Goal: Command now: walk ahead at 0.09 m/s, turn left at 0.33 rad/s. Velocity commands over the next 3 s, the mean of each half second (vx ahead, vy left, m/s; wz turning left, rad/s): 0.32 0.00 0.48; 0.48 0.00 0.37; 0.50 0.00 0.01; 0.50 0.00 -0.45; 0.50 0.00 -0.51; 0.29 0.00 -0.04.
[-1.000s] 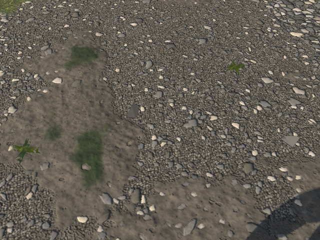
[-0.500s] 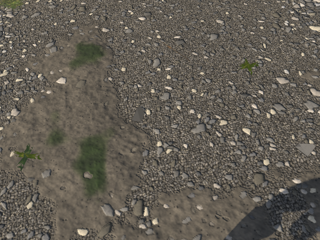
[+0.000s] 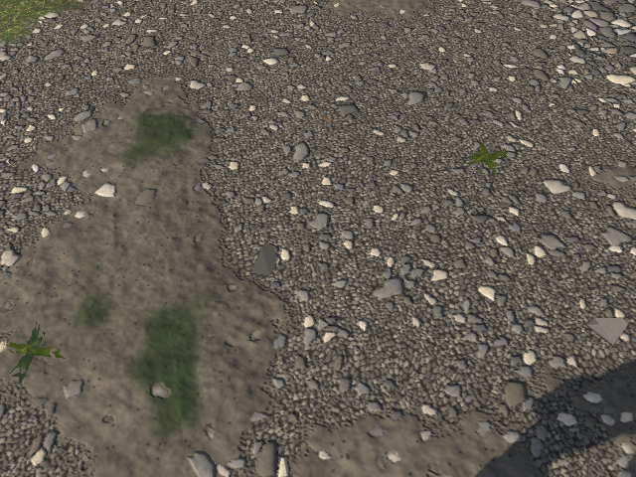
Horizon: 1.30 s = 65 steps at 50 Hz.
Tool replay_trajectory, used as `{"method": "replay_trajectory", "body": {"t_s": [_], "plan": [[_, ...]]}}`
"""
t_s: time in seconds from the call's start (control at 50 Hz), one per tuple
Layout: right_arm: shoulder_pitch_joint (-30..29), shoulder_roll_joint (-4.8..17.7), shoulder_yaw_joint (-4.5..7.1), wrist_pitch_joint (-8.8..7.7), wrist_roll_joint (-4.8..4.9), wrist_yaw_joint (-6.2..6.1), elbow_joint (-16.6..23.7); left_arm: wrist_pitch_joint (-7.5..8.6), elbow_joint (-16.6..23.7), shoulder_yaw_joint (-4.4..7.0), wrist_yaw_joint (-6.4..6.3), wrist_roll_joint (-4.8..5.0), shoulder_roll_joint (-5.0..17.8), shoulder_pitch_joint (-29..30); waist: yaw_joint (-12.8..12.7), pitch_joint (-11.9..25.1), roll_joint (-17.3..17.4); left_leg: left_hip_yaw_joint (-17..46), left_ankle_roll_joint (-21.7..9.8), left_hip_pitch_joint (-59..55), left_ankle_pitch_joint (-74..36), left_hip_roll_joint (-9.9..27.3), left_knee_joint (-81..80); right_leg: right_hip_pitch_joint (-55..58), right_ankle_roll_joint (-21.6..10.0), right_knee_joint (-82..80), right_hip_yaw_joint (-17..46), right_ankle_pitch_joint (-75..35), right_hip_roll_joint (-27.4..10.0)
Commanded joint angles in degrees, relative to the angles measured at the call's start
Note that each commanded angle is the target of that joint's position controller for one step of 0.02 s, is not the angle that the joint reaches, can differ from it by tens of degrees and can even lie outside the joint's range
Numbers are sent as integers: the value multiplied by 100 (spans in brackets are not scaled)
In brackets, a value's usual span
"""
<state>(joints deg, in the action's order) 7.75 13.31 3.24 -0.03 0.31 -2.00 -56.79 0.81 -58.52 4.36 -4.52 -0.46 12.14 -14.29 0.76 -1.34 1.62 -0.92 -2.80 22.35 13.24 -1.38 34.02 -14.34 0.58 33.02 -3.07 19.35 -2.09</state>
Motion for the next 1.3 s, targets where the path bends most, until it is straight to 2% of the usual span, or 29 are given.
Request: {"method": "replay_trajectory", "body": {"t_s": [0.02,0.08,0.16,0.2,0.24,0.26,0.28,0.3,0.34,0.36,0.42,0.52,0.64,0.68,0.7,0.72,0.74,0.76,0.8,0.88,0.96,1.1,1.14,1.18,1.2,1.22,1.24,1.26,1.3], "plan": [[-465,461,127,-38,10,63,608,191,323,258,-99,42,959,-378,-377,138,-1364,-85,-50,1332,1522,92,1678,799,-1257,-1446,1961,-561,-2039],[-810,438,157,-47,176,208,887,366,490,287,-77,144,1064,-251,-377,-142,-782,428,-28,2299,1709,708,2191,1341,-1230,-1770,2070,177,-2252],[-741,300,102,-104,154,383,880,352,530,375,131,121,1311,-91,-360,-155,-844,-475,19,659,1062,379,1010,537,-843,-1778,602,-10,-1534],[-218,386,164,-96,174,422,694,334,550,401,245,184,1389,47,-66,-88,-803,-949,-21,-476,413,-6,237,68,-709,-1293,95,-25,-1359],[884,846,442,-74,190,363,424,376,596,301,325,145,1170,85,493,487,-314,-832,-336,-2302,246,-279,-164,-631,-336,591,-561,-1427,-1073],[1601,1572,636,-101,194,275,364,437,917,145,343,-30,713,490,766,673,1274,1809,-1049,-3258,429,1159,-960,-2212,156,3094,-848,-67,-521],[1761,1870,573,-270,69,332,514,645,1351,60,334,80,473,773,652,1142,1686,4968,-2096,-3729,1105,2286,-2274,-3644,234,4351,265,1532,327],[1643,1488,446,-402,41,354,493,793,1414,97,394,319,790,1095,646,676,770,4645,-2057,-3665,1298,2368,-2321,-4314,29,4779,737,1187,-32],[902,984,282,-485,90,350,740,864,1252,128,428,190,993,904,217,121,39,3133,-1514,-2808,429,1845,-2022,-4086,-209,4174,734,187,-463],[537,909,241,-480,80,326,885,835,1198,182,400,62,1083,789,10,59,19,2572,-1340,-2213,-30,1605,-2089,-3553,-193,3571,749,-212,-606],[606,949,227,-474,64,191,959,701,1298,166,417,-6,916,947,-93,24,78,1756,-1236,-1643,-1269,1211,-2339,-2828,43,2465,511,-968,-456],[1126,1086,289,-434,111,62,920,693,1736,-26,526,77,502,2052,245,-183,317,1260,-952,-1084,-1223,843,-2302,-1937,160,12,225,-2375,150],[1351,1091,359,-355,153,22,927,764,1941,68,612,142,965,2032,113,-90,517,1975,-731,-1891,-1442,1284,-1602,-1397,-85,-647,580,-1961,159],[1300,947,315,-323,56,51,1000,805,1694,204,579,99,1241,1013,-353,552,573,1730,-544,-1960,-2856,934,-434,-40,-405,-771,343,-1773,260],[1220,731,211,-322,-18,85,1139,813,1571,262,550,-14,1471,38,-778,1425,350,1493,-363,-1211,-2308,599,1000,1565,-792,-454,986,-1570,-440],[2151,170,64,-399,90,115,1182,764,1335,400,550,-106,1934,-799,-528,2449,-1338,984,86,917,189,-257,3224,3849,-1747,-812,3623,-329,-1840],[2309,462,76,-453,259,130,1048,748,1211,294,624,2,1487,-879,-542,2460,-1867,1263,80,1768,1931,-224,4063,3928,-1868,-1672,5038,808,-2148],[1688,952,189,-462,307,136,1126,726,1294,178,618,92,1077,-427,-594,1375,-1194,1238,40,2188,1535,73,4390,3086,-1566,-1750,4198,1172,-1911],[844,925,186,-485,119,128,1369,648,1381,76,598,19,842,288,-354,401,-416,899,-18,1889,791,510,3897,1335,-1342,-1970,2813,-28,-1466],[972,535,129,-386,78,164,1386,702,1252,54,593,26,855,339,12,198,-628,655,7,1347,433,878,2912,354,-1420,-2475,1817,-983,-1150],[282,440,20,-425,-8,200,1602,665,1147,136,523,87,1180,129,-130,54,-482,437,157,1401,-693,937,1456,292,-1402,-2692,1157,-1473,-1051],[-799,571,-8,-492,92,342,1934,486,880,157,505,222,1384,-538,-478,-154,-577,137,125,998,-1104,593,-128,901,-1127,-2328,828,-1468,-1203],[-666,701,41,-516,95,374,1944,414,853,172,493,232,1458,-514,-296,-85,-651,35,-27,627,-791,475,-385,1116,-1015,-2007,858,-1777,-1321],[538,1081,264,-521,55,327,1588,364,863,92,475,205,1287,-448,337,613,-502,-166,-295,-1130,-709,220,-629,869,-730,-471,408,-3222,-903],[1611,1559,413,-503,-8,260,1409,381,1026,-54,463,63,964,-446,742,1463,192,1041,-693,-2739,-739,1280,-557,-173,-446,1420,39,-2173,-555],[1875,2055,491,-469,-39,280,1310,519,1168,-227,483,79,367,-1006,379,1988,1737,3725,-1582,-4314,297,2417,-1301,-2390,-137,3315,115,1079,424],[1883,1485,349,-488,22,316,1333,616,1106,-98,503,203,973,-705,595,1853,1072,4162,-1548,-4171,971,2370,-1701,-3094,-191,4058,812,1361,177],[1481,1240,257,-511,24,322,1400,666,1263,-31,525,299,1216,-250,519,1151,784,3349,-1307,-3578,719,2186,-1728,-3426,-304,4146,760,842,-107],[771,908,155,-509,-31,349,1510,623,1307,-25,483,146,1114,71,190,525,280,2230,-1110,-2255,-265,1724,-1968,-2983,-276,3556,640,-29,-517]]}}
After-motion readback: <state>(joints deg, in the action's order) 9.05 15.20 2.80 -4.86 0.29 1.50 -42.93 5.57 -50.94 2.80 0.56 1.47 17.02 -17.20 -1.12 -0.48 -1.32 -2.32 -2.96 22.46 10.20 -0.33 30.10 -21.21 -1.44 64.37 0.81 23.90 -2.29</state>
